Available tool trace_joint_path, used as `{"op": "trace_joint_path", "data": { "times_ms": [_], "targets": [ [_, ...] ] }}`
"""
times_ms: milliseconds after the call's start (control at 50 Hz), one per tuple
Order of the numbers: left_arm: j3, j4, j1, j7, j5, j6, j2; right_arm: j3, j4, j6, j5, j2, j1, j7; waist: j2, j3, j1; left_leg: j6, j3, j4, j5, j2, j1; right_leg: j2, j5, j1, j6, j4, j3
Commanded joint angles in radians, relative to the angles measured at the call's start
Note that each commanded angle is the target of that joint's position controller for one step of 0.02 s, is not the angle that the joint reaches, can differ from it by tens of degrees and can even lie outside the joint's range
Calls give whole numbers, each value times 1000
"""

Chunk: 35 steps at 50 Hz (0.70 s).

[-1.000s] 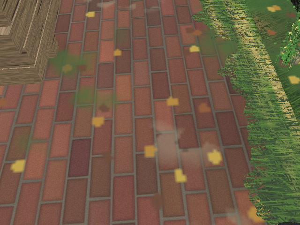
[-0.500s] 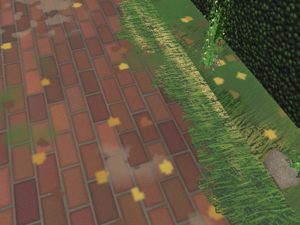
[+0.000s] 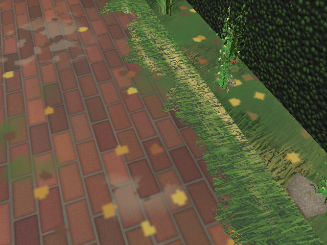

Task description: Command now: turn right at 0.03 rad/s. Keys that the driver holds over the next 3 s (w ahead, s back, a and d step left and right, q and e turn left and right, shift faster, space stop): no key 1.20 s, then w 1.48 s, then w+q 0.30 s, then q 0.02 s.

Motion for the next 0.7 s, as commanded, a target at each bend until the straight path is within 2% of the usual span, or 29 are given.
{"op": "trace_joint_path", "data": {
  "times_ms": [20, 400, 700],
  "targets": [
    [32, -38, -15, 5, -3, -14, 117, -23, -24, -10, 2, -107, 1, -7, -18, -34, 3, 4, 1, -33, 146, 2, 29, -87, 235, -21, -31, -108, 90],
    [27, 147, 38, 22, -12, -13, 116, -18, 110, 5, 9, -82, 27, -22, -9, 0, 6, 22, 19, -47, 142, -16, 30, -55, 238, -20, -6, -103, 38],
    [13, 245, 66, 27, -16, -12, 102, -7, 177, 9, 11, -50, 68, -27, -5, 20, 11, 30, 26, -51, 124, -28, 20, -46, 201, -31, 2, -112, 20]
  ]
}}
Next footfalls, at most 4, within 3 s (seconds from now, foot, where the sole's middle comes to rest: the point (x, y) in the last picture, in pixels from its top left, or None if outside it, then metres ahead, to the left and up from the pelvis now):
1.90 right None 0.43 -0.07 -0.77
2.44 left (130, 196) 0.74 0.18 -0.77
2.98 right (176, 141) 1.05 -0.05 -0.77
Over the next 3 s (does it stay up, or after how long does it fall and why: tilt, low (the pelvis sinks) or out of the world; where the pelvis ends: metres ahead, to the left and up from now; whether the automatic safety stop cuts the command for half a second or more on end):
stays up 0.88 0.05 -0.01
